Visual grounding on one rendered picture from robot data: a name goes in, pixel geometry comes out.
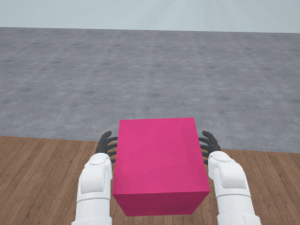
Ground carton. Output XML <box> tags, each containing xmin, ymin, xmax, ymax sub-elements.
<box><xmin>112</xmin><ymin>117</ymin><xmax>211</xmax><ymax>217</ymax></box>

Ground left robot forearm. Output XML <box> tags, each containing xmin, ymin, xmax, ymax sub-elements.
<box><xmin>71</xmin><ymin>153</ymin><xmax>113</xmax><ymax>225</ymax></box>

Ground right robot forearm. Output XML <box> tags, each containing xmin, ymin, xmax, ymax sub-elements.
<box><xmin>208</xmin><ymin>151</ymin><xmax>262</xmax><ymax>225</ymax></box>

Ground right robot hand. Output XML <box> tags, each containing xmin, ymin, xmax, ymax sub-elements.
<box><xmin>198</xmin><ymin>130</ymin><xmax>221</xmax><ymax>165</ymax></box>

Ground left robot hand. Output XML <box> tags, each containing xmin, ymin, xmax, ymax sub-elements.
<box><xmin>95</xmin><ymin>131</ymin><xmax>118</xmax><ymax>163</ymax></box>

